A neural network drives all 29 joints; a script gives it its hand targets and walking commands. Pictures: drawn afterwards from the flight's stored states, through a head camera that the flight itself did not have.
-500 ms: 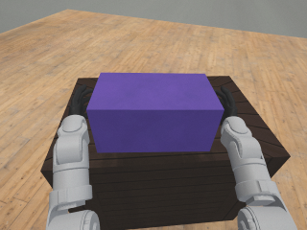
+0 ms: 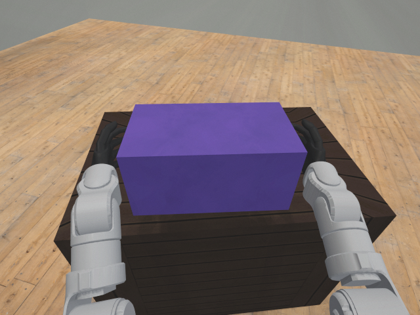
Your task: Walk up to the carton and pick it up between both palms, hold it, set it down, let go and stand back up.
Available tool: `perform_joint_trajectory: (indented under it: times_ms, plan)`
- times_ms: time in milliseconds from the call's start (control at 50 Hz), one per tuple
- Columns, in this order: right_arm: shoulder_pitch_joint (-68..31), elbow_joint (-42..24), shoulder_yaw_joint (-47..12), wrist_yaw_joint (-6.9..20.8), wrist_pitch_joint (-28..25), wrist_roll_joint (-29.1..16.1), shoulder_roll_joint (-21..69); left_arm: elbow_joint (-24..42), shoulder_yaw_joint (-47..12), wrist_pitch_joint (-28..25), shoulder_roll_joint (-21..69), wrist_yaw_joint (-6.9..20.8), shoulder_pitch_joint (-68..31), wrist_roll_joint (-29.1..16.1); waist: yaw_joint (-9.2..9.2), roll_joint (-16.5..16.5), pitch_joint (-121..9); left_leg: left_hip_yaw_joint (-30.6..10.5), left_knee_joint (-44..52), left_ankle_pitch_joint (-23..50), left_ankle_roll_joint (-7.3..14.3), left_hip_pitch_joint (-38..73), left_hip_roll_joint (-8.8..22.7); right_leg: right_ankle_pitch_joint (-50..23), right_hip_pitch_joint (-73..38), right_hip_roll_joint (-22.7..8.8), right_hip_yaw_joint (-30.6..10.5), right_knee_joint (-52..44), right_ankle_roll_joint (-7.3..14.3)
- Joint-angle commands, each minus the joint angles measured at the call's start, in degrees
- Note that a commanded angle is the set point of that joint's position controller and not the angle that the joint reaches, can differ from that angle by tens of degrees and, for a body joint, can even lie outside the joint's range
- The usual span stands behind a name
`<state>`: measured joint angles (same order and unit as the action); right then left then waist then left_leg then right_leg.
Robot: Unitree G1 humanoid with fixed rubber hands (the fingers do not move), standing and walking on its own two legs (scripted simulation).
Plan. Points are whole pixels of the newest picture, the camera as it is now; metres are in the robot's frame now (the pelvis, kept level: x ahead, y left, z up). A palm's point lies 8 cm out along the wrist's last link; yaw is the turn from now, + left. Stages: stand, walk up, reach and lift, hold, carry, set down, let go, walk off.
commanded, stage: hold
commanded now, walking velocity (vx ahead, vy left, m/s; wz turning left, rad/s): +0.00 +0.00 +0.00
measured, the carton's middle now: (210, 155) +0.38 +0.01 +0.15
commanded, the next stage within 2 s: none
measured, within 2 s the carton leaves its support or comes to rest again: neither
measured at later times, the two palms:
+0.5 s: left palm (106, 164) +0.34 +0.20 +0.17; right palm (312, 161) +0.35 -0.18 +0.17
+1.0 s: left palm (107, 164) +0.34 +0.20 +0.17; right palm (314, 160) +0.35 -0.18 +0.17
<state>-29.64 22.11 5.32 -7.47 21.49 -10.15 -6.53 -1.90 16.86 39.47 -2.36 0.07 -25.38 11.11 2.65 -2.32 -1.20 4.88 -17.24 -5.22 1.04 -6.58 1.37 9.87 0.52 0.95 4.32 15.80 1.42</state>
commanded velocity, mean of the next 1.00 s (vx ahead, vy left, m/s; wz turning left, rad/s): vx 0.00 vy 0.00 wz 0.00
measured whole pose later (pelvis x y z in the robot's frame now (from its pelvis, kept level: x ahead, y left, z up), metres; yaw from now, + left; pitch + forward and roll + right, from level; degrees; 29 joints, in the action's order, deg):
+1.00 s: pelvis +0.00 +0.00 +0.00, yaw +0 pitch -5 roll +0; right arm -30.4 23.2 6.0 -7.2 21.1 -9.4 -6.5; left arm -3.8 16.6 39.4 -2.5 -0.1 -26.2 11.3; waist 2.6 -2.4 -1.8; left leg 5.0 -16.5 -4.7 1.0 -6.5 1.3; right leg 9.7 0.9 0.9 4.1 15.8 1.4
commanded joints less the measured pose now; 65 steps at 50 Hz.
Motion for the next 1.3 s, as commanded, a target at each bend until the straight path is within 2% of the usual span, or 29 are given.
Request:
perform_joint_trajectory:
  times_ms: [0, 140, 240, 280, 340, 440, 460, 500, 580, 680, 700, 720, 820, 900, 980, 1060, 1140, 1220, 1280]
  plan:
    - [-49.9, -21.0, -22.2, 10.7, -5.6, -4.2, 25.1, 9.0, -29.9, -3.2, 24.0, 9.8, -40.7, -10.3, 0.49, 4.1, -24.7, -4.1, -0.1, 7.5, -0.9, 18.7, -0.9, -5.5, 10.2, 0.1, -1.6, -4.5, -1.2]
    - [-49.8, -23.2, -24.5, 9.9, -5.7, -6.3, 25.6, 10.3, -30.1, -3.5, 24.0, 10.1, -39.6, -10.6, 0.32, 3.9, -28.7, -4.4, -1.8, 14.5, -1.3, 21.3, -1.5, -12.7, 7.4, 0.3, -2.0, -3.6, -1.8]
    - [-50.1, -18.9, -21.8, 10.1, -5.5, -4.2, 25.7, 6.8, -27.5, -3.2, 23.2, 10.7, -41.1, -8.9, 0.34, 3.5, -23.9, -3.7, 0.2, 6.5, -0.4, 17.6, -1.4, -6.4, 8.6, -0.4, -1.9, -4.3, -1.9]
    - [-51.7, -20.1, -22.0, 10.2, -6.1, -4.3, 25.9, 6.4, -28.3, -3.4, 24.0, 10.7, -41.5, -9.4, 0.45, 3.6, -25.1, -3.8, -0.1, 8.0, -0.5, 18.6, -1.4, -7.2, 8.7, -0.3, -1.8, -4.2, -1.8]
    - [-51.4, -22.9, -24.0, 9.9, -6.3, -5.8, 26.2, 9.8, -29.9, -3.9, 24.3, 10.3, -41.3, -10.3, 0.49, 3.6, -29.6, -4.3, -1.8, 13.6, -1.1, 21.5, -1.5, -12.0, 7.8, 0.4, -1.8, -3.6, -1.8]
    - [-50.5, -21.3, -23.9, 9.8, -5.9, -5.3, 26.3, 7.7, -28.2, -4.0, 23.2, 10.4, -40.8, -9.5, -0.08, 3.0, -26.0, -3.9, -0.7, 9.6, -0.5, 18.7, -1.6, -9.7, 7.9, 0.0, -1.8, -3.9, -2.1]
    - [-50.4, -21.7, -24.1, 10.0, -6.0, -5.5, 26.6, 9.0, -29.4, -4.2, 23.9, 10.2, -41.1, -9.9, 0.35, 3.7, -26.9, -4.0, -0.5, 9.6, -0.8, 19.1, -1.4, -9.4, 8.3, 0.1, -1.9, -3.8, -1.8]
    - [-51.1, -20.5, -23.0, 10.2, -6.0, -5.0, 26.1, 7.6, -29.0, -4.0, 23.8, 10.1, -42.1, -9.8, 0.2, 4.2, -25.5, -4.0, -0.7, 8.9, -0.9, 19.3, -1.5, -7.9, 9.6, 0.0, -1.7, -4.0, -1.5]
    - [-51.8, -20.8, -22.7, 10.5, -6.4, -4.7, 26.5, 7.6, -29.8, -4.2, 24.5, 9.9, -42.7, -10.2, 0.41, 4.1, -26.9, -4.0, -0.6, 7.9, -0.7, 19.3, -1.3, -6.5, 10.1, 0.0, -1.9, -4.1, -1.4]
    - [-49.9, -22.8, -25.1, 9.9, -6.0, -6.4, 26.3, 10.5, -30.8, -4.3, 24.2, 9.6, -40.9, -10.6, 0.65, 4.0, -29.7, -4.5, -2.2, 15.2, -1.3, 21.2, -1.6, -14.5, 7.4, 0.4, -2.2, -3.1, -2.0]
    - [-49.6, -22.3, -24.8, 9.7, -5.7, -6.4, 25.8, 9.5, -29.2, -4.0, 23.1, 9.8, -40.3, -9.8, 0.22, 3.6, -27.6, -4.2, -2.0, 14.3, -1.2, 20.6, -1.8, -14.1, 7.3, 0.3, -2.2, -3.4, -2.2]
    - [-48.4, -22.4, -25.0, 9.6, -5.6, -6.4, 25.7, 10.4, -29.7, -3.8, 23.5, 9.9, -39.4, -9.9, 0.62, 4.0, -28.0, -4.1, -1.8, 14.4, -1.5, 21.0, -1.8, -14.2, 7.1, 0.5, -2.0, -3.2, -2.2]
    - [-50.1, -20.6, -23.0, 10.3, -5.7, -5.0, 26.1, 8.2, -29.2, -3.8, 24.0, 10.3, -41.6, -10.0, 0.38, 3.9, -24.7, -3.9, 0.1, 7.5, -0.9, 19.1, -1.3, -6.2, 10.1, 0.0, -1.7, -4.3, -1.3]
    - [-51.0, -22.7, -23.8, 10.7, -6.3, -5.5, 25.8, 9.6, -30.8, -4.0, 24.6, 9.4, -41.6, -10.6, 0.39, 4.2, -28.4, -4.3, -1.3, 11.9, -1.3, 21.6, -1.2, -9.2, 10.0, 0.6, -1.6, -3.9, -1.2]
    - [-48.2, -19.7, -23.8, 10.4, -5.5, -5.4, 25.9, 9.3, -29.3, -3.5, 23.6, 9.9, -40.0, -9.6, 0.22, 3.7, -25.2, -3.9, -0.5, 10.5, -0.9, 19.9, -1.4, -10.0, 8.9, 0.1, -2.3, -4.2, -1.6]
    - [-49.9, -22.3, -24.4, 9.9, -5.7, -6.0, 26.0, 9.6, -29.0, -3.2, 23.8, 10.3, -39.8, -9.7, 0.06, 3.2, -26.5, -3.9, -1.0, 11.7, -0.9, 20.1, -1.6, -12.3, 7.7, 0.1, -2.3, -3.7, -2.0]
    - [-49.5, -23.3, -24.9, 9.7, -5.8, -6.1, 26.6, 10.8, -30.2, -3.8, 23.7, 10.2, -41.0, -10.3, 0.44, 3.3, -27.4, -4.0, -1.2, 12.1, -1.0, 20.3, -1.7, -12.6, 7.9, 0.2, -2.2, -3.6, -1.8]
    - [-49.7, -21.2, -23.5, 10.1, -5.8, -5.0, 26.1, 9.0, -29.8, -3.9, 23.6, 10.0, -41.5, -9.8, 0.36, 4.2, -25.3, -3.7, -0.2, 7.8, -0.9, 19.2, -1.6, -7.8, 9.3, 0.1, -2.0, -4.2, -1.5]
    - [-48.8, -21.2, -23.8, 10.3, -5.6, -5.2, 25.9, 9.5, -30.0, -3.8, 24.0, 9.9, -40.6, -10.2, 0.6, 3.9, -25.8, -4.1, -0.3, 10.3, -0.8, 20.3, -1.3, -9.6, 9.4, 0.1, -2.1, -4.1, -1.5]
